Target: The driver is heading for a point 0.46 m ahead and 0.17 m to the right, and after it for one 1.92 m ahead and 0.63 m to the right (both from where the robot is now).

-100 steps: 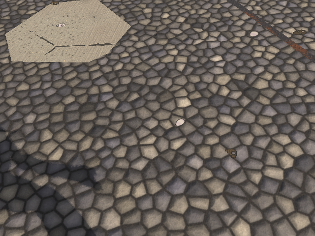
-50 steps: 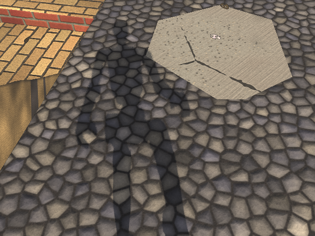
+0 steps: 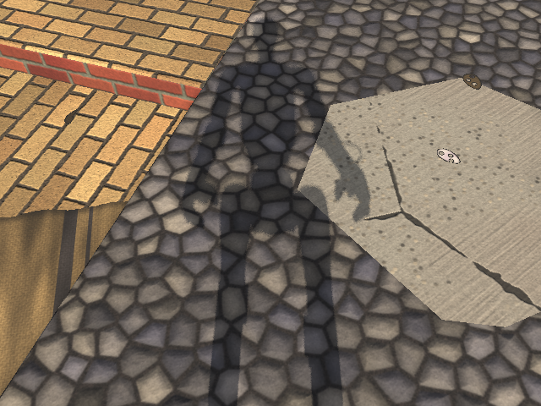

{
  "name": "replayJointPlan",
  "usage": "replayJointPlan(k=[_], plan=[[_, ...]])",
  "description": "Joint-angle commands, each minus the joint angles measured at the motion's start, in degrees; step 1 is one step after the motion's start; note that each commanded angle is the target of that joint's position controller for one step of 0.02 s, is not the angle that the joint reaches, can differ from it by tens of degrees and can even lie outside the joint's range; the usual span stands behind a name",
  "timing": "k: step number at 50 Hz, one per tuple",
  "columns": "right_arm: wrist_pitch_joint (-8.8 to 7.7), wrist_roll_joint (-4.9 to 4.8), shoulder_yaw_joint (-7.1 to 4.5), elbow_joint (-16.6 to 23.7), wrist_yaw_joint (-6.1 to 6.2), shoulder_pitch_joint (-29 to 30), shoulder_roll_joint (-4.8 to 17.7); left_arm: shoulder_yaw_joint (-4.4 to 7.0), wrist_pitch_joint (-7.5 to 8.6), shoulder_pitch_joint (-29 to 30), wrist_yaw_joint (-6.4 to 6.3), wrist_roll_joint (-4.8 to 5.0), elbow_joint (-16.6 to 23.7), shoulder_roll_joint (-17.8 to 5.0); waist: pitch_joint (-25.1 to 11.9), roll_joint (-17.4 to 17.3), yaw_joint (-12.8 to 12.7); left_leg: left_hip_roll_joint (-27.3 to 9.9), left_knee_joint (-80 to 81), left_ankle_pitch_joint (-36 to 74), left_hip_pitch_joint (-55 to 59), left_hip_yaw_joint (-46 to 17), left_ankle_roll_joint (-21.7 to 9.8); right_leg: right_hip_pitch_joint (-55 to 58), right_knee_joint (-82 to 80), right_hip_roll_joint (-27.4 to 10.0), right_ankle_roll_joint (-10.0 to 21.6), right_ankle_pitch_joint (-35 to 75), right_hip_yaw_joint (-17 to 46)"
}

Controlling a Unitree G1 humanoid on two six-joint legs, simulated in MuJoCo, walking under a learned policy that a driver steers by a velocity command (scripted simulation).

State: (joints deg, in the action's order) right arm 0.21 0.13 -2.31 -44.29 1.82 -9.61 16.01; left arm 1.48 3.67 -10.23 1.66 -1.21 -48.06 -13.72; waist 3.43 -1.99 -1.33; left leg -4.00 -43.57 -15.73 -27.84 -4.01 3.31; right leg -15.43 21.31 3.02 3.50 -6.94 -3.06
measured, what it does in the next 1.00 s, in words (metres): walks ahead, turning right: left foot, then left foot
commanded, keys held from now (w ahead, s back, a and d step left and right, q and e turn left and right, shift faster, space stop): no key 0.10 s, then w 0.16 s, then w+e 0.74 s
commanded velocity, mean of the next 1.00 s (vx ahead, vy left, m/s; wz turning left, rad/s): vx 0.36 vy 0.00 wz -0.30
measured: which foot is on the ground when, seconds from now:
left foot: up 0.00-0.08, down 0.10-0.32, up 0.34-0.62, down 0.64-1.00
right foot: down 0.00-0.64, up 0.66-1.00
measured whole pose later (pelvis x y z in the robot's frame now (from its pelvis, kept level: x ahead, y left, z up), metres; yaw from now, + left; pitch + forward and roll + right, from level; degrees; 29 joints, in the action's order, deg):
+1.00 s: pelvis +0.35 +0.03 +0.00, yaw -22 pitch +1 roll +3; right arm -5.1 0.1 -4.3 -50.8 0.6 -18.3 16.0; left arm 4.1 1.2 -7.3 1.7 1.2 -41.1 -16.6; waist 1.4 2.2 4.5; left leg 0.4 -12.6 -14.7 1.7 11.4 0.1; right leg -38.8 44.6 -6.4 0.2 -1.8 1.6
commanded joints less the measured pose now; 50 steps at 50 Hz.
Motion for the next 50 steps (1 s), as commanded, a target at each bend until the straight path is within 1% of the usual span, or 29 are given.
replayJointPlan(k=[1,4,5,6,7,8,10,11,14,15,16,17,18,20,22,24,26,28,30,31,32,33,34,35,36,38,43,47,50], plan=[[0.91,0.11,-1.42,0.45,0.21,-5.93,4.67,1.86,-0.09,3.98,-0.53,0.23,2.73,-8.87,-10.01,7.77,2.48,0.16,5.33,6.00,14.19,1.16,-0.42,-1.44,-5.91,-14.77,9.04,16.52,7.82],[0.85,1.14,-1.68,0.58,0.21,-3.92,4.61,0.80,-0.86,4.04,-0.52,0.84,1.37,-6.57,-6.37,6.39,3.13,0.61,16.70,10.86,19.50,1.64,-2.66,-4.35,-4.25,-11.77,4.86,-4.51,8.49],[0.65,1.49,-1.89,1.27,0.43,-3.09,6.10,0.23,-0.90,1.99,-0.51,0.37,0.53,-5.14,-5.51,3.97,2.41,-2.34,19.70,16.40,21.29,-1.71,-3.77,-5.29,-2.38,-9.66,2.02,-10.06,8.00],[0.57,0.99,-2.46,1.95,0.84,-2.13,9.44,0.37,-0.84,-1.57,-0.48,-0.38,0.05,-5.35,-5.50,-1.47,-0.78,-5.20,18.95,16.58,21.30,-4.36,-5.88,-6.47,0.56,-5.50,-0.14,-16.87,5.60],[0.81,0.03,-3.08,0.75,0.74,-1.76,10.23,0.12,-1.17,-3.06,-0.87,0.13,-0.10,-4.29,-6.22,-7.43,-1.73,-4.43,20.46,-2.66,17.15,-4.91,-8.14,-4.66,2.73,-2.20,-1.21,-18.91,1.34],[0.79,-0.32,-3.07,0.88,0.30,-2.12,8.49,0.44,-1.45,-0.53,-1.28,0.59,-0.03,-5.97,-3.70,-6.93,0.60,-3.52,24.46,-17.55,12.42,-6.59,-8.85,-3.72,6.76,-1.16,-1.83,-20.38,-0.64],[-0.11,-0.04,-2.80,0.19,-0.11,-3.43,7.92,0.77,-1.52,0.35,-1.76,1.38,0.22,-5.57,-0.90,-9.83,0.90,-6.41,29.49,-25.00,10.47,-12.53,-10.59,-5.69,12.88,-0.43,-1.21,-20.18,-1.43],[-0.79,-0.47,-2.92,-0.17,-0.26,-3.66,8.11,0.87,-1.16,-0.35,-1.69,1.25,0.23,-5.64,-0.70,-10.93,0.61,-8.13,30.17,-24.09,11.09,-15.07,-11.73,-5.87,13.53,-1.05,-0.40,-18.20,-0.51],[-1.73,-0.97,-2.64,0.72,-0.31,0.38,6.77,1.28,0.45,-3.93,-0.95,1.73,-1.68,-5.81,-2.51,-8.22,-1.87,-6.49,26.46,-15.42,9.70,-10.99,-10.43,1.11,6.88,-3.37,2.82,-14.38,1.95],[-2.09,-0.86,-2.30,1.67,-0.33,2.14,5.18,1.66,0.67,-4.91,-0.76,1.76,-2.62,-7.08,-2.37,-4.07,-1.87,-3.49,21.75,-11.86,9.11,-5.83,-8.42,1.79,3.68,-5.19,3.97,-17.04,5.19],[-2.85,-0.72,-1.92,2.46,-0.36,2.84,3.44,2.26,0.70,-5.99,-0.73,2.04,-3.29,-9.11,-1.92,3.20,-1.25,1.03,13.46,-7.65,6.77,0.91,-6.01,3.34,-1.34,-8.56,6.07,-21.69,12.40],[-3.99,-0.49,-1.87,3.50,-0.37,3.82,2.97,3.18,0.54,-8.28,-0.64,2.47,-3.72,-12.32,-0.52,11.92,-1.54,5.12,4.47,-4.87,-0.63,6.70,-3.56,8.69,-6.89,-14.63,9.54,-22.63,24.08],[-5.31,-0.67,-2.05,4.34,-0.45,5.32,4.21,3.38,0.42,-9.25,-0.65,2.61,-3.50,-12.96,1.80,14.20,-2.55,5.13,1.13,-8.20,-9.10,5.34,-3.56,13.91,-8.68,-19.32,12.69,-17.33,32.60],[-7.30,-1.31,-2.06,5.85,-1.25,8.87,4.76,3.50,1.24,-13.98,-0.90,2.14,-4.33,-12.07,0.75,10.94,-4.15,2.50,-9.13,-16.02,-21.99,1.08,-4.41,25.56,-6.54,-23.15,15.09,-1.06,36.50],[-8.15,-1.33,-1.79,6.29,-2.51,10.66,4.30,3.58,1.08,-15.25,-1.37,2.59,-4.30,-11.31,-1.45,7.50,-4.15,0.78,-8.79,-12.38,-26.45,0.82,-4.50,30.59,-4.95,-21.65,13.37,5.95,31.87],[-8.34,-1.48,-1.18,6.61,-3.78,11.84,2.90,3.31,-0.25,-12.89,-2.17,3.00,-3.35,-10.28,-1.51,7.49,-2.76,1.43,0.92,-5.91,-17.66,2.52,-3.37,23.63,-6.70,-17.59,10.74,5.57,25.48],[-8.05,-1.48,-0.59,6.03,-4.53,10.66,1.39,3.77,-1.23,-9.85,-2.86,2.80,-1.82,-11.81,-2.16,10.10,-1.21,4.24,8.41,5.13,-2.43,4.83,-2.20,12.16,-8.06,-13.85,8.39,5.88,19.77],[-7.25,-1.52,-1.52,5.03,-4.02,7.17,3.76,4.48,-1.33,-8.35,-3.06,2.98,-0.63,-13.56,-3.06,10.55,1.45,5.70,12.44,13.85,11.43,4.99,-1.62,3.36,-7.33,-12.96,5.94,3.92,18.55],[-6.17,-1.56,-3.21,3.27,-2.48,0.25,6.94,4.34,-0.64,-7.66,-3.08,2.96,0.20,-12.49,-4.98,9.30,5.58,5.42,13.55,11.54,23.11,4.28,-2.67,-1.93,-0.91,-10.84,2.73,5.48,17.63],[-5.93,-1.39,-4.17,2.10,-1.61,-6.00,8.82,3.68,-0.29,-6.97,-2.91,2.61,0.78,-9.97,-7.63,7.55,8.91,2.32,14.49,9.26,30.95,1.94,-4.10,-5.90,8.65,-7.74,0.43,4.19,15.54],[-5.58,-0.29,-5.18,1.34,-0.86,-14.30,13.33,2.05,-0.24,-8.73,-2.79,0.85,2.28,-4.15,-15.78,-3.98,10.75,-9.97,17.19,-0.74,41.90,-11.44,-7.65,-12.24,27.65,-3.09,-2.35,-11.01,10.81],[-5.43,0.97,-5.20,1.26,-1.46,-14.61,16.52,1.42,0.63,-14.98,-2.73,2.83,4.58,-1.47,-18.57,-20.55,6.40,-21.34,29.38,-13.77,45.62,-40.43,-15.95,-24.71,43.44,1.09,-3.11,-29.46,9.99],[-5.83,0.25,-4.02,1.79,-1.78,-10.18,11.58,2.89,0.47,-14.29,-2.78,4.35,3.32,-7.59,-11.73,-12.55,5.44,-20.66,32.54,-26.67,38.73,-41.26,-16.36,-29.21,51.72,-3.64,-2.68,-25.08,11.91],[-6.20,-0.75,-3.08,2.09,-1.91,-6.42,8.14,3.60,0.18,-10.26,-2.66,4.19,4.05,-9.89,-5.03,-8.07,4.98,-18.47,32.61,-22.74,32.22,-31.69,-14.47,-30.43,52.57,-5.86,-1.75,-19.77,10.23],[-6.39,-0.48,-2.53,1.98,-2.15,-3.12,6.28,3.73,-0.27,-9.33,-2.72,3.61,3.51,-9.21,-2.76,-4.46,3.46,-15.25,32.53,-13.59,26.55,-22.80,-13.00,-27.64,51.13,-8.00,-1.63,-15.21,9.81],[-6.58,0.53,-2.12,1.32,-2.22,0.16,4.33,4.01,-1.17,-9.14,-2.37,3.06,3.66,-7.70,-1.22,-6.20,1.22,-11.35,34.31,-2.27,20.29,-11.22,-11.51,-22.79,46.77,-10.51,-1.82,-10.44,10.10],[-7.24,0.55,-3.21,-0.97,-1.43,-2.12,6.66,3.57,-2.23,-3.32,-1.62,2.54,7.32,-5.48,-0.45,-1.41,1.66,-12.10,37.48,9.41,21.56,-0.86,-14.13,-26.21,38.19,-11.02,-3.64,-2.53,9.52],[-6.50,0.15,-3.77,-1.73,-0.98,-2.93,8.53,2.80,-1.80,3.11,-0.08,2.41,9.83,-4.55,0.66,-0.89,3.57,-11.12,37.75,13.56,22.70,7.32,-13.19,-24.09,25.55,-10.42,-3.78,6.64,5.94],[-5.77,-0.61,-4.30,-2.85,-0.93,-5.53,9.93,2.37,-1.83,8.22,0.90,2.41,12.23,-4.33,2.13,-0.25,5.31,-11.98,36.96,14.17,25.94,10.72,-12.20,-23.22,19.28,-9.89,-2.56,6.86,3.44]])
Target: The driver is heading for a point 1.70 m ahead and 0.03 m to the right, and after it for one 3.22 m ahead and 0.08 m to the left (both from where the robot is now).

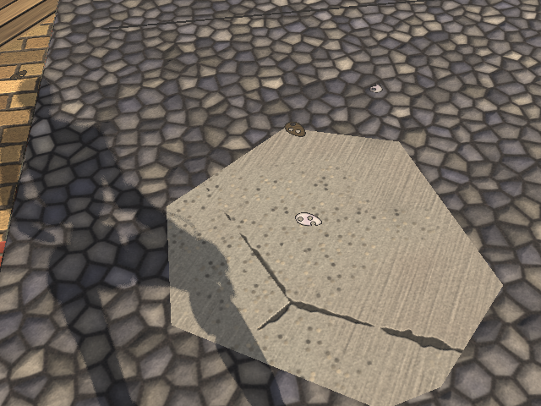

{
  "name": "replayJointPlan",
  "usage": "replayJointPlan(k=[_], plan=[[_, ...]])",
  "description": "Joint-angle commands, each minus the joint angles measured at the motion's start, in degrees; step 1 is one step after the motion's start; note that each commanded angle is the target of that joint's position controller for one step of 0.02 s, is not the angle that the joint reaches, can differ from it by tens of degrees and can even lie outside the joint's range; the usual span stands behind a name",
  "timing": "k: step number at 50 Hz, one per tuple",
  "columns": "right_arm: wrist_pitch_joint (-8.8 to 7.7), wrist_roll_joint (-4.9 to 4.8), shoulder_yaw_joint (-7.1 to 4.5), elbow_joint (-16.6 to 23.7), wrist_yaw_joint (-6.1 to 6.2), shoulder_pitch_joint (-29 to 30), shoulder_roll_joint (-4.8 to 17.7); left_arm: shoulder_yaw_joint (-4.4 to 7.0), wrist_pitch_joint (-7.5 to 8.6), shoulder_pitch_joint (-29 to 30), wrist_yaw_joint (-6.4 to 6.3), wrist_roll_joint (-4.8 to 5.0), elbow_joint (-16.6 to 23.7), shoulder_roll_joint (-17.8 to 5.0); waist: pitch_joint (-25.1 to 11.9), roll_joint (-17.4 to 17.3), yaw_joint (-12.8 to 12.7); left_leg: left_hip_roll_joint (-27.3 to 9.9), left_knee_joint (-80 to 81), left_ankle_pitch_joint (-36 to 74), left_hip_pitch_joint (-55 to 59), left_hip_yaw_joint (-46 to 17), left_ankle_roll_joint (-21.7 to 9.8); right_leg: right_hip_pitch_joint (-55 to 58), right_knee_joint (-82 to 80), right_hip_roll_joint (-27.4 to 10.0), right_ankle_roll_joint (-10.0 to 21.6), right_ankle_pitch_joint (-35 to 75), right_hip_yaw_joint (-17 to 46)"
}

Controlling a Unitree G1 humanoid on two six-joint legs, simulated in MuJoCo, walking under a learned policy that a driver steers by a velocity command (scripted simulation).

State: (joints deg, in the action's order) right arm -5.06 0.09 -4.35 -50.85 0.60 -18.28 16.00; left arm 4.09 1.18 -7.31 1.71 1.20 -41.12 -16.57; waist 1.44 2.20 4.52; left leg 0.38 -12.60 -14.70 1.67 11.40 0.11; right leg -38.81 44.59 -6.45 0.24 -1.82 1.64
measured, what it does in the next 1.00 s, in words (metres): walks ahead: right foot, then left foot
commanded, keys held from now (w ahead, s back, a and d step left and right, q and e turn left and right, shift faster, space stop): w+e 0.18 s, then w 0.82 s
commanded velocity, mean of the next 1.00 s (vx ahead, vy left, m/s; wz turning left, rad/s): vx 0.50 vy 0.00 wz -0.24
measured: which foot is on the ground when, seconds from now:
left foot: down 0.00-0.16, up 0.18-0.66, down 0.68-1.00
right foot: up 0.00-0.12, down 0.14-0.70, up 0.72-1.00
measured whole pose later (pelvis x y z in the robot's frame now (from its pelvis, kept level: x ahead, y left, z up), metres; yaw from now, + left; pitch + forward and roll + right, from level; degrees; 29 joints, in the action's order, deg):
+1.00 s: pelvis +0.57 -0.06 +0.01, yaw -12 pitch +1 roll +1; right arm -5.1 -0.2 -2.2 -51.0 -1.0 -18.9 14.8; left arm 3.3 3.5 -8.9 -0.2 0.2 -43.0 -16.4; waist 1.0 2.4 3.4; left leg 4.1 -13.5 -10.0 -4.9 2.4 -4.0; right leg -38.7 45.8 -7.3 -0.5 -2.5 3.0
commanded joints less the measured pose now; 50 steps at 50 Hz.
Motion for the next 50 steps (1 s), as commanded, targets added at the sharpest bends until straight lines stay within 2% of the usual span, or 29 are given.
replayJointPlan(k=[1,3,5,6,7,8,9,10,11,12,13,14,16,18,23,27,29,32,33,34,35,36,37,38,39,41,43,46,50], plan=[[-0.18,-0.87,-2.44,3.34,0.20,2.41,10.37,-0.24,0.59,6.47,1.13,0.06,6.04,-1.73,4.50,-4.43,-0.30,-16.85,5.27,13.73,-1.82,-3.97,-8.59,0.14,-5.44,-0.19,1.34,0.55,-1.86],[0.62,-1.41,-2.84,2.83,0.04,1.64,11.43,0.06,0.48,7.49,1.58,0.02,7.31,-2.64,4.46,-4.77,-0.71,-17.68,1.98,20.36,1.53,-2.44,-7.72,1.40,-7.57,1.28,3.09,-3.89,-3.83],[1.43,-1.89,-3.32,3.02,0.13,2.21,13.27,1.30,0.20,3.46,1.61,-0.13,7.35,-4.92,0.37,-6.77,-3.97,-17.33,-7.89,41.47,3.01,-0.16,-6.47,9.75,-8.28,5.46,5.59,-9.58,-7.40],[1.99,-2.15,-3.25,3.27,0.23,3.09,13.36,2.76,0.08,-4.50,1.38,0.06,5.42,-7.11,-3.98,-6.32,-8.75,-15.71,-18.94,48.75,0.83,1.86,-5.15,20.47,-11.12,8.59,7.43,-8.30,-9.12],[1.97,-1.47,-2.44,3.69,0.48,2.14,11.60,5.02,-0.37,-15.13,0.48,0.31,2.31,-11.26,-9.66,-4.03,-13.37,-13.43,-33.91,43.28,-8.99,2.72,-2.77,37.76,-12.21,9.53,9.73,-6.64,-6.33],[1.08,1.15,-0.03,7.01,0.10,-1.36,4.33,6.56,-0.49,-17.72,-0.55,0.86,1.69,-18.73,-13.60,11.37,-9.69,-5.41,-56.52,-0.50,-34.96,2.05,1.38,57.38,-15.52,-5.94,18.31,-14.14,22.25],[-1.32,0.24,0.74,8.09,-0.42,0.62,4.53,5.38,0.67,-17.88,-0.13,0.36,4.34,-17.19,-23.82,9.15,-10.12,1.01,-66.34,-20.11,-43.64,-13.06,1.48,62.87,-26.55,-13.39,24.39,-23.66,47.40],[-2.49,-2.47,-0.49,9.42,-0.99,7.15,9.07,3.74,1.60,-16.54,0.42,-0.30,3.39,-12.24,-17.38,3.34,-11.95,-2.26,-67.69,-14.92,-49.28,-15.94,0.15,59.31,-29.28,-12.58,20.34,-20.92,39.97],[-3.12,-2.76,-0.17,9.45,-1.01,7.83,8.49,3.13,2.14,-14.09,0.42,-0.37,2.99,-10.38,-11.39,2.47,-10.05,-4.88,-63.76,-9.72,-48.99,-15.11,-1.06,51.36,-28.78,-10.55,18.24,-16.19,31.41],[-3.18,-1.45,-0.25,8.35,-0.50,7.39,8.26,2.42,2.26,-9.58,0.25,-0.40,3.48,-8.22,-7.70,-0.65,-7.48,-7.48,-59.07,-5.60,-45.47,-14.96,-1.03,43.01,-28.64,-8.03,16.18,-10.49,24.49],[-2.60,-0.73,-0.61,7.52,-0.34,6.16,8.53,1.62,2.39,-6.29,0.06,-1.04,4.27,-6.12,-5.81,0.55,-5.22,-9.23,-55.32,-2.65,-40.96,-15.33,-0.91,36.59,-29.78,-5.90,15.04,-4.79,19.68],[-1.77,-0.59,-0.66,7.00,-0.52,4.94,8.38,1.37,2.53,-4.97,-0.09,-1.56,4.72,-5.60,-5.46,1.83,-3.99,-9.77,-54.03,-0.85,-37.65,-15.34,-0.56,32.76,-31.30,-4.90,14.91,-1.99,17.72],[-0.49,-0.10,-0.45,6.44,-0.56,4.09,6.87,1.47,3.24,-5.43,-0.40,-1.29,3.95,-6.23,-4.90,0.99,-3.30,-9.54,-50.65,1.63,-36.02,-14.40,0.82,29.49,-33.32,-4.17,15.58,4.04,13.90],[0.12,0.21,-0.09,7.49,-0.39,7.48,5.81,1.63,3.66,-7.17,-0.99,-1.13,2.67,-7.12,-2.57,0.44,-4.06,-9.32,-44.68,6.69,-38.71,-14.10,2.21,28.79,-34.94,-3.62,15.42,6.33,10.95],[-0.56,-0.26,0.79,9.49,-1.25,16.25,3.92,1.52,3.50,-10.84,-1.92,-0.78,-0.01,-7.78,0.61,1.45,-7.57,-6.67,-25.87,22.68,-38.10,-12.87,2.44,30.06,-36.17,-1.70,12.23,1.29,6.21],[-1.17,-0.78,1.10,11.08,-2.49,21.35,4.13,1.70,3.10,-14.38,-2.04,-0.42,-2.77,-8.23,3.18,1.25,-9.41,-5.24,-19.13,23.02,-39.16,-12.95,0.87,35.50,-34.68,-4.63,12.21,-0.02,7.23],[-1.45,-0.75,1.02,11.82,-3.16,22.06,4.73,1.92,2.56,-15.22,-2.29,-0.30,-3.80,-8.57,3.39,1.55,-8.99,-4.85,-16.90,19.30,-40.17,-13.36,-0.73,40.00,-32.35,-6.72,11.57,3.17,8.13],[-1.63,-0.72,0.32,10.87,-3.44,17.25,6.65,2.32,1.78,-14.20,-2.62,-0.33,-4.30,-9.60,0.49,3.23,-5.90,-2.36,-15.67,11.98,-32.63,-11.25,-3.31,43.36,-26.20,-7.09,9.69,18.09,7.88],[-1.64,-0.61,-0.62,9.15,-3.11,11.17,8.21,2.18,1.44,-13.24,-2.63,-0.47,-4.22,-9.59,-3.48,2.98,-2.43,-0.28,-14.62,11.88,-23.81,-9.20,-4.83,42.66,-18.73,-4.89,8.58,27.70,6.11],[-1.58,-0.19,-1.66,6.92,-2.67,2.14,10.83,1.33,1.23,-13.37,-2.71,-0.93,-3.74,-7.90,-10.71,1.41,1.52,-2.95,-16.68,13.75,-8.88,-11.46,-7.24,36.65,-6.42,-1.73,6.80,25.58,3.75],[-1.48,0.74,-2.89,6.00,-2.40,-5.08,16.11,-0.24,1.95,-20.23,-2.38,-1.46,-2.63,-2.87,-20.64,-9.93,0.36,-17.20,-17.53,9.14,14.74,-33.32,-15.40,15.77,15.58,5.79,2.79,4.46,1.23],[-1.16,-0.43,-2.29,4.36,-2.78,-8.08,13.27,-0.83,2.96,-21.03,-2.14,-0.61,-3.47,-1.76,-24.93,-19.47,0.98,-22.64,-6.64,-3.26,21.88,-54.14,-19.56,2.91,27.84,11.92,1.14,-30.56,4.91],[-1.13,-1.28,-1.07,4.81,-2.77,-4.83,9.92,0.41,3.78,-15.73,-1.83,0.77,-2.29,-7.31,-16.63,-13.18,1.88,-21.21,-4.17,-11.51,16.57,-50.12,-16.47,-3.50,32.29,8.08,2.05,-29.32,7.88],[-0.82,-0.85,-0.56,5.78,-2.48,-0.40,8.36,0.44,4.22,-10.39,-1.73,1.31,-0.62,-7.99,-9.82,-8.80,0.94,-19.29,-3.14,-10.45,8.25,-42.35,-14.25,-4.60,30.84,4.88,2.68,-24.23,5.38],[-0.69,-0.18,-0.09,6.18,-2.45,3.24,7.31,0.41,4.32,-7.62,-1.83,0.45,0.01,-7.52,-4.43,-5.29,-0.76,-17.17,-1.32,-4.70,-0.57,-36.47,-13.58,-3.26,26.89,2.40,2.57,-19.85,3.73],[-1.09,0.74,0.62,6.55,-2.46,6.18,5.38,0.73,3.48,-9.32,-1.93,-0.48,-0.68,-6.25,-2.62,-7.08,-3.97,-13.87,1.42,3.62,-8.85,-30.18,-12.81,2.97,21.36,-0.49,2.14,-15.06,3.85],[-1.51,0.25,0.51,5.85,-2.40,5.95,5.99,0.40,2.62,-10.94,-2.07,-0.59,-1.39,-4.34,-2.38,-7.36,-5.07,-12.92,3.62,8.90,-11.61,-25.95,-13.68,4.44,18.20,-1.10,1.11,-13.56,2.82],[-1.47,-0.04,-0.02,4.58,-1.67,4.26,8.04,0.08,2.43,-5.83,-2.30,-1.13,0.29,-3.62,-0.48,-5.59,-4.27,-12.55,5.63,15.49,-11.18,-21.57,-14.19,0.32,9.73,-1.82,-0.85,-6.01,2.01],[-0.72,-0.71,-0.04,3.15,-0.93,1.41,8.79,-0.71,3.34,1.68,-1.55,-0.95,1.83,-1.66,0.71,-5.24,-1.62,-9.52,5.90,17.73,-10.21,-15.45,-11.59,3.06,-5.69,0.15,-1.16,6.60,-0.39]])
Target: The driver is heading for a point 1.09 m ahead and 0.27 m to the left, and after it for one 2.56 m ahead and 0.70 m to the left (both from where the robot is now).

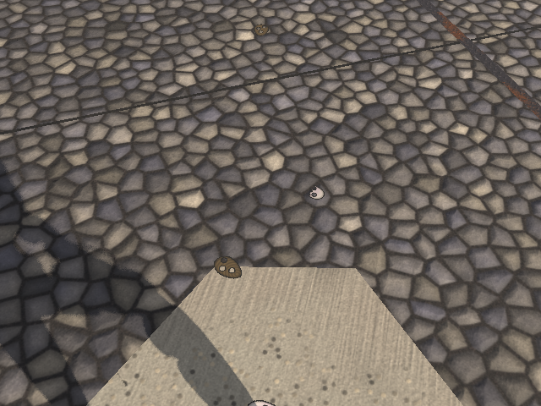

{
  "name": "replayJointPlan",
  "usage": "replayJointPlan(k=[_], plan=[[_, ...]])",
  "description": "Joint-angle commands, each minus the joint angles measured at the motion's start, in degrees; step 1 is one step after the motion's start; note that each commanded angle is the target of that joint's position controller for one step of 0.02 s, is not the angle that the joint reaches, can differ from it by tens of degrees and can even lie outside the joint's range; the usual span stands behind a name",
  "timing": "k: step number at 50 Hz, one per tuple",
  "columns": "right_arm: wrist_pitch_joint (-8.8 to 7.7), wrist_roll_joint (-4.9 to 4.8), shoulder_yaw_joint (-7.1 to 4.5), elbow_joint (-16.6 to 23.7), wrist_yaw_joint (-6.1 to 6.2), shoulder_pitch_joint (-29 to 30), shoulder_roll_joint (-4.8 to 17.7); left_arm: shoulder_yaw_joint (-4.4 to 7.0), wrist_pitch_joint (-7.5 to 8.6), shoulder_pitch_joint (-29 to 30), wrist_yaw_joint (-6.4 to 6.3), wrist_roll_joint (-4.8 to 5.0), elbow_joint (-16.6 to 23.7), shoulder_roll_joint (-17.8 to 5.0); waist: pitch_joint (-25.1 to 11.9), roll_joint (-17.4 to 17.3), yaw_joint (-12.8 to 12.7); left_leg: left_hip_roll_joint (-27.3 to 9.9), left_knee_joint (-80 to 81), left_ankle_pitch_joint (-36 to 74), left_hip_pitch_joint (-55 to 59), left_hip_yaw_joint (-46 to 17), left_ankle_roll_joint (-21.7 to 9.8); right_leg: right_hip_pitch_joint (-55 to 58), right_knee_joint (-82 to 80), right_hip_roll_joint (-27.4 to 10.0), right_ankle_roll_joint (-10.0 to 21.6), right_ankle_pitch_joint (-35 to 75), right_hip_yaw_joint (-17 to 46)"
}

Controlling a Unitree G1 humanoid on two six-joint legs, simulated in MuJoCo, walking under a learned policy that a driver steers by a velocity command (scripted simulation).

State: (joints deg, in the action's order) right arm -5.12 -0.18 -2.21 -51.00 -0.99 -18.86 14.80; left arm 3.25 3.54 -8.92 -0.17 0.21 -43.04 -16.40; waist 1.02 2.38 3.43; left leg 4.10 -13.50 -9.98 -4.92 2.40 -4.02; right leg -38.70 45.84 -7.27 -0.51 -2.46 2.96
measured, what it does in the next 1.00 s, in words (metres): walks ahead: right foot, then left foot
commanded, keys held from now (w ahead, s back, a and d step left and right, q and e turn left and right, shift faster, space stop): w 0.94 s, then w+q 0.06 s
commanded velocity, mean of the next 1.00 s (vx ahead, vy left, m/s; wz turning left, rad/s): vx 0.50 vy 0.00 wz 0.00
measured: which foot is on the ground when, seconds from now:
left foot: down 0.00-0.24, up 0.26-0.72, down 0.74-1.00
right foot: up 0.00-0.20, down 0.22-0.76, up 0.78-1.00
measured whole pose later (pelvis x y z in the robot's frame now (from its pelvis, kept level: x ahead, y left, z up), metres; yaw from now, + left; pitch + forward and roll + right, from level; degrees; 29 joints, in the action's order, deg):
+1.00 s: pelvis +0.57 +0.01 +0.00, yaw +1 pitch +1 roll +1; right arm -4.9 0.2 -2.8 -51.8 -1.3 -17.9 14.7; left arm 3.5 3.7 -9.7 -0.4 0.2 -48.4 -16.9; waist 0.8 2.3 2.7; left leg 3.4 -16.4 -8.9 -8.8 2.7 -4.1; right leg -36.3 54.4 -7.1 0.2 -10.0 2.1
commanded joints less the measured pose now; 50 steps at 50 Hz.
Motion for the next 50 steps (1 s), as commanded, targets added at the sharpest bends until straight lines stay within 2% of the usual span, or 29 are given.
replayJointPlan(k=[1,4,7,9,10,11,12,13,14,15,16,17,19,21,24,27,32,35,36,37,38,39,40,41,42,43,45,47,50], plan=[[-0.50,-0.62,-2.22,2.70,0.73,0.61,10.31,-0.04,1.17,5.35,0.58,0.20,4.25,-1.56,1.51,-5.29,0.38,-13.37,6.80,12.32,-2.89,-6.10,-7.31,3.69,-9.52,1.63,-0.42,8.87,-2.36],[0.40,-0.87,-2.33,0.96,0.81,-2.64,10.66,-0.19,1.60,10.00,1.51,0.67,5.86,-1.77,2.84,-5.29,1.95,-15.69,4.97,12.42,2.51,-6.89,-7.40,2.46,-14.23,2.65,0.27,8.67,-2.41],[1.54,-1.05,-2.74,-0.09,1.19,-3.37,11.37,0.03,2.04,11.54,2.50,0.71,7.07,-2.94,2.90,-6.00,0.98,-18.59,1.08,17.58,8.82,-8.00,-6.48,1.80,-17.08,3.43,2.30,2.62,-2.03],[2.09,-1.07,-3.10,-0.01,1.48,-1.92,12.40,0.87,2.17,6.90,2.61,0.55,6.02,-4.92,-0.15,-7.35,-2.30,-18.52,-4.75,30.27,10.42,-7.43,-5.25,9.32,-18.19,5.60,4.14,-1.52,-3.72],[2.43,-1.03,-2.92,0.23,1.57,-0.67,12.07,2.02,2.19,-0.44,2.33,0.38,3.79,-6.86,-4.69,-6.84,-6.43,-16.19,-13.21,37.81,8.84,-5.34,-3.95,19.76,-19.82,7.27,5.80,-0.33,-5.40],[2.42,-0.33,-1.99,1.19,1.68,-0.61,10.08,3.26,2.06,-10.34,1.77,-0.09,1.24,-10.00,-12.38,-4.90,-10.40,-13.39,-26.36,32.07,0.43,-3.39,-2.16,36.50,-17.11,3.05,8.59,1.60,-1.34],[1.28,0.19,0.00,2.65,1.17,-7.10,3.93,4.73,1.70,-16.68,1.40,-0.87,0.06,-16.03,-21.42,7.56,-9.01,-4.46,-49.25,8.23,-23.60,-0.34,2.11,60.56,-17.86,-11.85,17.64,-5.39,23.41],[-0.07,-0.25,0.02,1.59,0.75,-6.41,4.89,3.65,1.40,-18.03,1.47,0.08,-0.50,-12.00,-24.82,11.63,-9.93,-1.03,-58.46,-22.93,-33.32,-7.56,2.41,63.79,-26.23,-15.67,20.32,-11.89,38.69],[-0.96,-1.88,-1.39,3.14,0.25,-1.18,10.07,2.48,1.34,-14.05,1.35,0.36,-0.10,-8.98,-15.77,7.43,-9.98,-4.82,-62.18,-20.86,-38.64,-9.19,1.50,57.13,-27.82,-13.54,17.27,-15.78,31.59],[-1.37,-2.31,-1.38,4.31,0.19,2.97,10.16,2.00,1.24,-9.74,1.20,0.24,0.64,-7.69,-9.51,3.92,-8.56,-7.86,-60.21,-15.52,-38.80,-7.20,1.11,48.49,-29.27,-11.27,15.47,-13.35,24.04],[-1.30,-1.48,-1.46,4.63,0.35,4.88,9.51,1.53,1.29,-6.44,1.38,-0.11,0.80,-6.27,-4.96,0.98,-6.85,-9.84,-56.27,-11.47,-37.14,-6.18,1.45,40.50,-31.53,-8.99,14.67,-9.23,18.92],[-0.73,-0.89,-1.79,4.28,0.53,4.24,9.11,1.05,1.62,-4.32,1.51,-0.57,1.03,-4.73,-3.17,1.71,-4.79,-11.60,-53.10,-8.50,-33.63,-6.58,1.78,35.16,-33.50,-7.08,13.83,-5.54,15.26],[0.61,-0.64,-1.41,3.35,0.65,1.73,6.64,1.11,2.21,-3.13,1.73,-0.50,0.58,-4.75,-2.61,2.62,-2.67,-12.33,-50.39,-6.04,-29.35,-6.16,2.91,29.76,-36.60,-5.64,14.33,-1.68,11.35],[1.38,-0.23,-1.24,4.09,0.98,3.45,5.82,1.48,2.75,-3.83,1.55,-0.27,-0.56,-6.10,-1.06,1.81,-2.22,-12.76,-46.17,-2.63,-30.86,-5.71,4.21,27.87,-38.46,-5.29,14.99,1.90,7.92],[1.19,0.18,-1.02,5.88,0.87,9.37,5.17,1.75,2.49,-6.02,0.80,-0.14,-2.19,-7.24,0.58,0.75,-3.71,-12.56,-35.14,7.27,-33.02,-5.18,5.25,28.76,-39.52,-3.92,13.99,3.95,3.74],[0.58,-0.12,-0.47,7.31,0.25,15.48,3.97,1.90,2.11,-8.66,0.31,0.30,-3.80,-8.26,1.67,0.62,-5.95,-10.44,-24.32,15.33,-29.98,-3.20,5.11,29.25,-39.71,-2.52,12.33,3.18,0.37],[0.01,-0.72,-0.49,9.94,-1.10,21.57,5.02,2.32,0.80,-12.80,-0.05,1.01,-7.10,-9.14,3.08,0.83,-7.30,-9.12,-16.95,12.82,-31.42,-3.92,3.03,38.76,-36.04,-6.67,11.35,3.80,1.48],[-0.37,-0.64,-1.32,9.36,-1.57,17.67,7.16,2.73,-0.19,-11.56,-0.43,1.05,-7.67,-10.14,0.57,2.19,-4.16,-7.03,-14.98,6.43,-24.74,-2.19,0.62,42.57,-29.79,-7.64,9.60,15.47,1.51],[-0.40,-0.48,-2.34,7.47,-1.35,11.41,8.74,2.57,-0.57,-10.49,-0.53,1.00,-7.57,-9.89,-3.11,1.89,-0.65,-5.13,-13.74,6.22,-15.91,-0.29,-0.71,41.64,-22.30,-5.47,8.36,23.90,-0.42],[-0.33,-0.23,-3.77,4.73,-0.82,1.86,11.83,1.74,-0.77,-11.01,-0.68,0.40,-7.11,-7.93,-9.95,-0.05,3.00,-7.12,-15.44,7.58,-1.14,-2.22,-2.79,35.55,-9.88,-2.27,6.57,21.84,-2.84],[0.01,0.68,-5.21,3.62,-0.42,-5.23,17.90,-0.14,0.13,-17.27,-0.22,-0.48,-5.72,-2.30,-19.49,-11.65,2.01,-21.67,-16.02,3.91,22.43,-24.03,-10.96,14.19,12.54,5.01,2.65,1.84,-5.73],[0.40,-0.39,-4.60,2.69,-0.63,-7.37,15.23,-0.62,1.36,-17.50,0.07,0.01,-6.68,-1.28,-23.83,-18.53,2.73,-26.66,-5.39,-7.17,28.39,-43.78,-15.23,1.81,24.35,11.02,1.31,-30.27,0.03],[0.29,-0.71,-3.37,3.24,-0.64,-4.02,11.93,0.94,2.37,-12.34,0.46,1.74,-5.50,-7.29,-16.04,-13.24,3.18,-24.92,-3.28,-13.87,22.77,-39.16,-12.29,-4.39,29.21,7.18,2.55,-29.18,3.77],[0.27,-0.34,-2.84,4.35,-0.47,0.52,10.14,1.03,2.82,-7.56,0.50,2.47,-4.04,-7.91,-9.53,-9.96,2.02,-22.96,-2.25,-12.49,14.68,-31.76,-10.22,-5.60,28.00,4.11,3.47,-24.06,2.04],[0.14,0.20,-2.33,4.83,-0.56,4.22,8.61,1.07,2.74,-5.52,0.22,1.76,-3.71,-7.41,-4.79,-6.77,0.33,-20.95,-0.29,-7.57,6.39,-26.06,-9.58,-3.91,24.55,1.75,3.33,-19.39,0.82],[-0.24,0.71,-1.88,5.15,-0.61,6.50,6.95,1.41,2.23,-5.81,-0.06,1.01,-3.90,-6.98,-3.08,-7.53,-1.68,-19.05,1.25,-2.97,0.82,-22.18,-8.71,-0.25,20.75,-0.20,3.19,-16.08,1.37],[-0.66,0.79,-1.77,4.87,-0.73,7.57,6.42,1.17,0.98,-8.13,-0.17,0.61,-4.92,-4.62,-2.53,-8.20,-3.78,-17.19,4.14,2.15,-4.24,-17.55,-8.80,4.48,17.72,-1.04,2.45,-13.30,1.13],[-1.10,0.49,-2.16,3.95,-0.45,6.44,7.87,1.02,0.28,-6.62,-0.34,0.26,-4.36,-3.74,-1.23,-6.99,-4.13,-17.08,5.98,7.15,-5.46,-14.33,-9.73,2.89,13.76,-1.42,1.26,-9.88,0.64],[-0.69,-0.03,-2.54,2.51,0.44,3.29,9.13,0.94,0.66,0.07,-0.39,-0.56,-2.00,-3.31,0.49,-5.09,-2.74,-15.72,6.76,10.95,-4.46,-11.97,-9.43,0.25,2.60,-0.81,-0.45,-0.98,0.26]])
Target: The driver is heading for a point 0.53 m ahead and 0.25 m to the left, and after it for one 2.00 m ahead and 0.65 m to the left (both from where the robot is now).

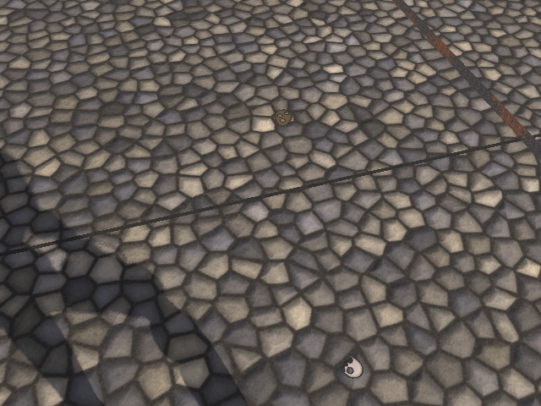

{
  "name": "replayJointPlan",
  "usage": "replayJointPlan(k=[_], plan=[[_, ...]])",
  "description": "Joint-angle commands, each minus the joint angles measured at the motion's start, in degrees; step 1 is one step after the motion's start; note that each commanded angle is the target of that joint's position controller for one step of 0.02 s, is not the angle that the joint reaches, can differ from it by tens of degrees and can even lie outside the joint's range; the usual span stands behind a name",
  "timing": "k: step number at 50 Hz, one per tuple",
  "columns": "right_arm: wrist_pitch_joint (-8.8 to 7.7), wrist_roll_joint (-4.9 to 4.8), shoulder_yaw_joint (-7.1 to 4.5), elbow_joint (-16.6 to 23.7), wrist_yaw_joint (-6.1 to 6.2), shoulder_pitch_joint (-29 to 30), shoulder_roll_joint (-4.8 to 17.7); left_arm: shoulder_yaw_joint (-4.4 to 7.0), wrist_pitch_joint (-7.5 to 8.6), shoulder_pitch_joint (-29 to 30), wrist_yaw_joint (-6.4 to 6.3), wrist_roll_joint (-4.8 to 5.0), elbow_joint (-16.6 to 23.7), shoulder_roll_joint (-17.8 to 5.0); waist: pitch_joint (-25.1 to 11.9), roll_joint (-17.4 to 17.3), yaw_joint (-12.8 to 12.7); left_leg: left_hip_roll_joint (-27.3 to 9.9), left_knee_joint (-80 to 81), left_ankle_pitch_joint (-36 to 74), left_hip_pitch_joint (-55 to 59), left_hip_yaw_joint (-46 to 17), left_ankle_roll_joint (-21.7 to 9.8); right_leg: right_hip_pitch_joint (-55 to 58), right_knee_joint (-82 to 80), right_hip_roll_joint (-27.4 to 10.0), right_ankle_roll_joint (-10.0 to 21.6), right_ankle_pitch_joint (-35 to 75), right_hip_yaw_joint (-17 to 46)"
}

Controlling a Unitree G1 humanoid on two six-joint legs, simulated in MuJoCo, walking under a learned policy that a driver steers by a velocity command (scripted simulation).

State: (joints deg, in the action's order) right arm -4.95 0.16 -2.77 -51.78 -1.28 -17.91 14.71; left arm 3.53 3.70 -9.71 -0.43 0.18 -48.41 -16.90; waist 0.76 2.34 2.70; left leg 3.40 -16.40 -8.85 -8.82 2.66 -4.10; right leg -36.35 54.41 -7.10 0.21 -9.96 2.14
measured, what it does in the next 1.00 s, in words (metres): walks ahead, turning left: right foot, then left foot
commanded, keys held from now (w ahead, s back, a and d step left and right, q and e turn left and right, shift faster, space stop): w+q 1.00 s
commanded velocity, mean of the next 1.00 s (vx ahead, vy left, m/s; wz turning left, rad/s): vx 0.50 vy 0.00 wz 0.49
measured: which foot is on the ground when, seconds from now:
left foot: down 0.00-0.26, up 0.28-0.74, down 0.76-1.00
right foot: up 0.00-0.24, down 0.26-0.76, up 0.78-1.00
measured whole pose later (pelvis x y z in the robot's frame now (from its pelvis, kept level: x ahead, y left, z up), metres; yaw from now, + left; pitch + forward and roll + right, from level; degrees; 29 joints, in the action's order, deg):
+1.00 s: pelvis +0.51 +0.10 +0.00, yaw +32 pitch +1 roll -1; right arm -2.7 -0.5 -4.2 -42.6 -0.7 -18.0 15.3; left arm 4.0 5.7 -5.0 0.0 -0.5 -46.1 -17.6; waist 3.1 1.5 2.1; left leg 5.7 -21.2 -9.6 -12.4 -2.8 -6.0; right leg -34.9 56.5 -6.1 -1.9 -13.7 3.6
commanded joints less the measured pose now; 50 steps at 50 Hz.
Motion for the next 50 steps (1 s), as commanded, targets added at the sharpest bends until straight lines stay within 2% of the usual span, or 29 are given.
replayJointPlan(k=[1,4,7,10,11,12,13,14,15,16,18,19,21,24,29,32,34,36,37,38,39,40,41,42,43,44,45,48,50], plan=[[-0.65,-0.57,-2.06,2.98,1.00,1.58,9.43,0.53,0.75,2.85,0.02,-0.45,3.89,-2.36,1.10,-5.21,-1.47,-14.07,9.58,9.88,-0.55,-11.12,-8.70,-1.40,-10.16,-0.19,-1.47,9.58,0.74],[-0.09,-1.14,-2.35,1.74,1.65,-1.61,10.32,0.03,1.44,9.11,0.71,0.06,5.30,-1.47,2.04,-5.29,0.61,-12.94,8.82,8.32,-0.57,-9.91,-7.61,2.32,-19.89,2.47,-2.21,15.55,-0.50],[0.71,-1.60,-2.50,0.53,1.96,-4.60,10.19,-0.11,2.15,13.62,1.58,0.57,6.74,-2.02,2.78,-5.92,1.75,-14.49,5.80,7.02,2.85,-12.33,-7.42,3.46,-24.77,3.73,-2.04,15.11,0.33],[1.51,-1.65,-3.17,0.49,2.49,-4.22,11.07,0.61,2.97,12.21,2.02,0.70,6.75,-4.64,1.84,-7.55,-0.38,-16.51,1.24,8.02,5.99,-15.86,-6.01,8.03,-27.92,4.26,-0.62,10.06,1.31],[1.79,-1.61,-3.31,0.68,2.54,-3.56,11.14,1.06,3.19,9.25,1.91,0.71,6.00,-5.60,0.54,-8.15,-2.20,-16.17,-1.69,10.83,5.80,-16.15,-5.36,12.56,-28.86,4.77,0.24,8.04,0.53],[1.92,-1.42,-2.91,1.07,2.49,-3.14,9.95,2.17,3.37,2.59,1.52,0.50,4.04,-7.60,-3.37,-7.51,-5.35,-13.32,-8.61,15.45,4.17,-14.67,-3.93,22.20,-30.04,5.18,1.85,7.03,-0.31],[1.92,-0.64,-1.77,2.58,2.30,-2.45,6.81,3.23,3.58,-6.94,1.04,-0.54,2.48,-10.80,-11.77,-4.00,-9.38,-9.42,-23.52,9.65,-3.64,-12.08,-2.03,38.01,-27.28,-1.87,5.18,6.24,5.86],[1.00,-0.97,-0.16,4.35,2.16,-8.94,0.98,4.69,2.77,-12.64,0.74,-0.89,1.26,-16.12,-20.47,11.10,-7.64,-0.51,-44.33,-13.06,-25.11,-5.09,2.27,59.43,-30.21,-15.88,13.06,-2.25,28.18],[0.36,-2.06,-0.75,4.15,2.08,-8.65,4.40,3.40,2.47,-12.66,0.93,-0.39,1.29,-11.42,-21.56,13.95,-8.16,-2.21,-54.14,-25.27,-32.85,-9.93,2.44,59.01,-36.01,-17.77,14.77,-11.99,38.95],[0.27,-2.91,-2.12,4.96,2.10,-4.29,9.24,2.20,2.49,-8.79,0.84,-0.14,2.07,-7.29,-12.85,8.56,-8.32,-5.15,-57.07,-21.21,-36.19,-10.70,1.94,51.84,-37.30,-15.58,12.06,-14.19,30.71],[0.80,-2.25,-2.54,5.92,2.34,0.12,8.53,1.16,2.36,-2.40,0.84,-0.41,2.22,-3.86,-4.29,3.71,-5.87,-9.13,-53.89,-13.06,-33.55,-8.80,2.17,38.11,-40.46,-11.19,9.68,-5.68,17.90],[1.44,-1.98,-2.85,6.03,2.23,-0.10,7.61,0.82,2.53,-0.58,0.83,-0.82,2.09,-2.80,-2.41,4.78,-4.22,-10.73,-51.71,-10.65,-30.89,-9.13,2.21,33.64,-42.26,-9.67,9.04,-2.41,13.42],[2.75,-2.08,-2.59,6.77,1.88,-0.22,4.98,1.15,2.88,0.66,0.81,-0.85,1.45,-3.21,-0.64,4.50,-2.87,-11.80,-49.54,-8.55,-28.35,-8.33,2.66,29.04,-45.30,-9.02,9.54,2.06,7.94],[3.77,-1.63,-2.51,8.94,1.67,2.61,4.20,2.01,3.28,0.19,0.40,-0.89,0.30,-5.38,0.80,1.95,-2.49,-12.21,-43.89,-2.82,-30.80,-8.38,3.60,28.68,-47.42,-9.40,10.67,8.02,1.82],[3.19,-1.43,-1.74,11.77,-0.21,10.85,3.23,2.68,2.49,-1.52,-0.31,-0.51,-0.67,-7.65,2.65,0.39,-5.06,-10.94,-28.21,9.76,-28.45,-4.11,3.25,30.66,-47.97,-7.59,9.05,11.81,-8.28],[3.33,-1.43,-1.51,14.13,-1.15,15.76,3.41,3.18,1.54,-4.40,-0.42,0.30,-1.70,-9.13,4.17,-0.01,-6.57,-10.13,-22.90,8.85,-28.86,-2.09,2.15,35.68,-46.71,-9.05,8.16,12.94,-10.65],[3.51,-1.39,-1.76,15.50,-1.65,17.17,4.28,3.57,0.69,-5.29,-0.39,0.96,-2.20,-10.17,4.49,0.38,-6.22,-9.00,-20.90,4.77,-28.58,-0.66,0.72,39.60,-43.80,-10.21,7.19,18.13,-11.92],[3.80,-1.23,-2.74,15.87,-1.82,14.60,6.21,4.09,-0.12,-4.55,-0.53,1.58,-1.96,-11.87,1.70,2.08,-3.64,-5.58,-20.38,-1.20,-22.45,2.48,-1.49,41.68,-36.19,-10.31,6.02,36.02,-13.77],[3.96,-1.34,-3.83,14.76,-1.72,9.18,7.94,4.25,-0.64,-3.87,-0.59,1.87,-1.79,-12.40,-1.53,2.27,-0.26,-2.99,-19.31,-2.55,-15.11,4.20,-3.00,41.04,-27.85,-9.47,5.21,43.90,-15.01],[4.15,-1.58,-5.72,12.04,-1.16,-0.42,10.99,3.84,-0.94,-3.41,-0.67,1.87,-1.51,-11.51,-6.41,0.84,4.78,-0.17,-16.13,0.46,-1.28,4.58,-5.12,35.90,-15.30,-7.16,3.34,43.72,-16.64],[4.77,-1.91,-7.73,10.08,0.18,-8.92,16.61,2.54,-0.61,-4.85,-0.67,-0.24,-0.37,-8.11,-11.49,-7.87,7.10,-8.23,-14.71,0.52,15.72,-9.48,-8.80,20.55,3.82,-4.19,0.31,21.70,-17.10],[3.91,-2.04,-7.66,11.34,0.07,-5.29,21.23,0.22,1.16,-8.66,0.05,-1.60,2.94,-0.84,-16.80,-19.55,-0.47,-20.35,-5.87,-12.87,29.51,-42.93,-19.15,-2.32,20.59,7.96,-2.49,-24.78,-7.99],[2.85,-1.62,-6.01,12.75,-0.54,-6.25,15.78,1.04,3.20,-1.73,0.73,0.95,3.50,-6.14,-18.79,-10.98,4.09,-22.25,0.55,-16.50,29.86,-48.04,-18.33,-8.17,24.96,6.74,-1.20,-24.17,2.26],[1.90,-1.16,-5.16,12.27,-0.73,-4.34,13.17,1.52,4.28,2.15,1.04,2.63,4.96,-7.81,-11.20,-8.80,3.83,-21.00,1.02,-11.64,24.70,-40.37,-15.96,-12.16,23.39,4.51,0.30,-18.39,1.68],[1.44,-1.27,-4.69,12.64,-0.66,-1.03,11.73,1.35,4.81,2.08,0.63,1.70,4.41,-7.13,-7.50,-4.39,1.39,-18.47,0.55,-5.65,16.92,-33.76,-14.09,-9.44,18.79,2.03,0.91,-13.49,1.96],[1.39,-0.97,-4.15,13.40,-0.45,2.84,10.00,1.75,4.73,1.44,0.22,0.23,3.69,-7.43,-5.01,-3.62,-1.01,-16.25,0.93,0.29,9.49,-28.44,-12.69,-5.12,13.75,0.37,0.58,-10.31,2.22],[1.35,-0.28,-3.61,14.40,-0.14,4.95,8.77,2.05,4.03,0.16,0.31,-0.03,3.35,-7.76,-4.41,-4.88,-2.83,-14.92,2.14,4.11,4.92,-25.84,-12.24,-1.24,11.38,-0.67,0.30,-8.21,2.78],[0.95,-0.66,-3.77,14.35,0.82,4.23,9.81,1.89,2.24,0.83,0.28,-0.94,4.01,-5.92,-3.08,-4.39,-3.69,-13.13,4.36,11.23,-0.95,-21.44,-12.84,1.22,3.97,0.26,-2.25,-3.93,1.52],[0.95,-0.86,-4.13,13.69,1.68,2.21,10.99,1.45,1.95,5.26,0.16,-1.18,5.60,-4.74,-1.32,-4.29,-2.48,-11.75,4.77,11.91,-2.17,-19.19,-11.99,-0.17,-4.09,1.47,-3.71,2.76,1.19]])
Keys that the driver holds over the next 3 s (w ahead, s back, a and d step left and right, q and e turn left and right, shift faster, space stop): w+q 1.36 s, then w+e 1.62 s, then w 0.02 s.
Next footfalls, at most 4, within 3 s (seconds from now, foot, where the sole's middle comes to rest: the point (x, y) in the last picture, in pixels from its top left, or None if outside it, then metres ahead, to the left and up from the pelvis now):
0.26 right None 0.33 -0.15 -0.79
0.76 left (187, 401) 0.52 0.18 -0.79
1.26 right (197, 275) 0.87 0.18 -0.79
1.74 left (69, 282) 0.86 0.53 -0.79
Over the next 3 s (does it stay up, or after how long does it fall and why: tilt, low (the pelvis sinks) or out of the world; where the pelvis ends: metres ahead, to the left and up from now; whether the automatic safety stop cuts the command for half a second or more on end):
stays up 1.44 0.63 0.00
